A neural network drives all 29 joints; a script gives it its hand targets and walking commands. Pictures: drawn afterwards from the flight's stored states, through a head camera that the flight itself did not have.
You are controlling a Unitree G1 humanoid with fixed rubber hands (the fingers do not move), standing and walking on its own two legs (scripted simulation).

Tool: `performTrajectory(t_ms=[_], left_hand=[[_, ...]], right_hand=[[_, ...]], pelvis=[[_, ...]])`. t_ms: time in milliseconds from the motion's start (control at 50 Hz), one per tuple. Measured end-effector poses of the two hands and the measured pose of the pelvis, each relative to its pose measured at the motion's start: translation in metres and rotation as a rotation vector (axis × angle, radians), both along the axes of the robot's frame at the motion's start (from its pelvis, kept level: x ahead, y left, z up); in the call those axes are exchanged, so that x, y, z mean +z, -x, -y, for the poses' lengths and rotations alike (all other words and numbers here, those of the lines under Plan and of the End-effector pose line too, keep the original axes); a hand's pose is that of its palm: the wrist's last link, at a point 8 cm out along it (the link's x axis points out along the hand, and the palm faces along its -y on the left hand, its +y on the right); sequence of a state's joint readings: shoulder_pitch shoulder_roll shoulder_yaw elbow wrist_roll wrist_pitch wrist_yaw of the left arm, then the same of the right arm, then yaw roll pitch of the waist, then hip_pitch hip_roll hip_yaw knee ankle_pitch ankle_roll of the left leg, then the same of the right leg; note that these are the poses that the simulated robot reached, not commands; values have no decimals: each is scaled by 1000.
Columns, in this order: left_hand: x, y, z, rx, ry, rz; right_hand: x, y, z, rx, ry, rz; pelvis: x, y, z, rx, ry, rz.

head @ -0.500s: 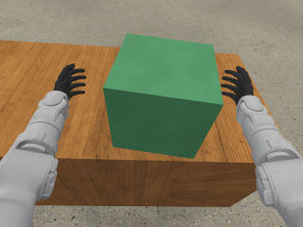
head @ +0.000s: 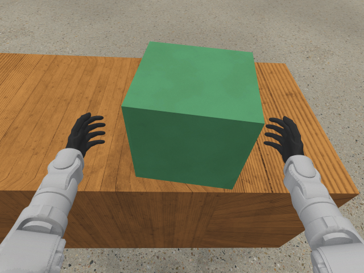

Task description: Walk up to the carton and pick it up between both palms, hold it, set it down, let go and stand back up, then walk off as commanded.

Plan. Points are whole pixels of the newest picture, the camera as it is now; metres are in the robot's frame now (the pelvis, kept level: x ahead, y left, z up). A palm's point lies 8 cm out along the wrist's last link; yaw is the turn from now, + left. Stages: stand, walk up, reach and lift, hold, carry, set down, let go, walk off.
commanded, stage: set down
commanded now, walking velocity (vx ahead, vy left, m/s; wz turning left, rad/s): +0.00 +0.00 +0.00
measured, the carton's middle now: (191, 117) +0.54 -0.01 +0.01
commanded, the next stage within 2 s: none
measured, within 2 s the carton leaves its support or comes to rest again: neither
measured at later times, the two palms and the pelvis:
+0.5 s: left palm (74, 185) +0.31 +0.26 +0.00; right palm (287, 187) +0.32 -0.22 +0.03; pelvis +0.00 +0.00 +0.00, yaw +0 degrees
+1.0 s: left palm (74, 212) +0.27 +0.25 -0.03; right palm (287, 206) +0.29 -0.22 +0.00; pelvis +0.03 +0.00 +0.00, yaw +0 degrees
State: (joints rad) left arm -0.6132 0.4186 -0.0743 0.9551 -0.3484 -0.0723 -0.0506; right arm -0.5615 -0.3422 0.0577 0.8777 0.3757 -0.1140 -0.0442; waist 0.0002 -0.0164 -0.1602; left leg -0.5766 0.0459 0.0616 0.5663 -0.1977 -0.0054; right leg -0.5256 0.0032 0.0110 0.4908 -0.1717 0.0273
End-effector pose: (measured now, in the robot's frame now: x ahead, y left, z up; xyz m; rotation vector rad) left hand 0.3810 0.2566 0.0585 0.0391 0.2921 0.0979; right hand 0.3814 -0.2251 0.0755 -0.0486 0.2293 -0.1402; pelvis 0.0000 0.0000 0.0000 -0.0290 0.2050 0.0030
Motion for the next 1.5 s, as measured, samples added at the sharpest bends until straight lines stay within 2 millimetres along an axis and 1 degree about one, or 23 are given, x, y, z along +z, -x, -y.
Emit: performTrajectory(t_ms=[60, 120, 300, 400, 580, 800, 1080, 1340, 1500], left_hand=[[0, 4, 0, -4, 4, 10], [-5, 10, 1, -10, 14, 7], [-43, 46, 0, 6, 43, -42], [-53, 62, -1, 6, 39, -42], [-55, 72, -1, 4, 32, -17], [-77, 98, -1, 9, 43, -71], [-91, 122, 5, 15, 71, -110], [-105, 151, 17, 9, 82, -235], [-113, 163, 25, 19, 85, -318]], right_hand=[[0, 3, -2, 3, -5, -3], [-6, 10, -4, 1, -11, -21], [-42, 44, -4, -20, -38, -69], [-49, 58, -6, -25, -50, -46], [-49, 65, -7, -29, -60, -23], [-71, 86, -5, -72, -84, -71], [-85, 98, -2, -103, -89, -102], [-96, 118, -1, -79, -59, -164], [-103, 127, -1, -44, -29, -223]], pelvis=[[0, 0, 0, 0, -1, 13], [1, 0, 1, 1, -2, 30], [2, 0, 2, 1, -2, 52], [2, 0, 2, 1, -2, 52], [2, -1, 3, 1, -4, 61], [4, -13, 4, 2, -6, 99], [6, -29, 2, 4, -4, 144], [9, -36, 1, 6, -3, 212], [10, -36, 3, 6, -5, 244]])
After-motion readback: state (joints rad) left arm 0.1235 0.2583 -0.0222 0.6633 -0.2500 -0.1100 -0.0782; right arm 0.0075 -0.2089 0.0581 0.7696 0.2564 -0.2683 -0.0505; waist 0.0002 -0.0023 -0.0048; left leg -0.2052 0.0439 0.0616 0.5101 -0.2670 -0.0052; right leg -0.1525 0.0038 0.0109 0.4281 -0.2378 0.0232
